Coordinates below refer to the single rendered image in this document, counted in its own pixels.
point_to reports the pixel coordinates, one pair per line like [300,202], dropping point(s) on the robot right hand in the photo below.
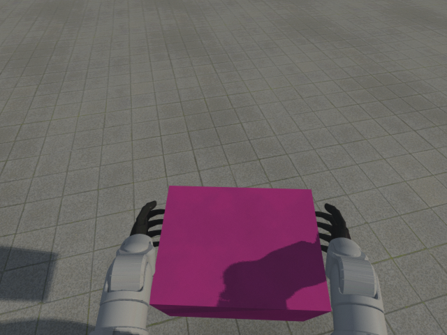
[338,227]

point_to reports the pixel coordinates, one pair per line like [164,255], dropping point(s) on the carton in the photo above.
[240,253]

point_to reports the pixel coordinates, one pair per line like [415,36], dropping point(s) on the right robot forearm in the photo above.
[356,300]

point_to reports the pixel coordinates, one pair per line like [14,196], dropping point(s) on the left robot forearm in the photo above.
[127,288]

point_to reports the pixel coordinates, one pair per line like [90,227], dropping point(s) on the robot left hand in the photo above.
[142,224]

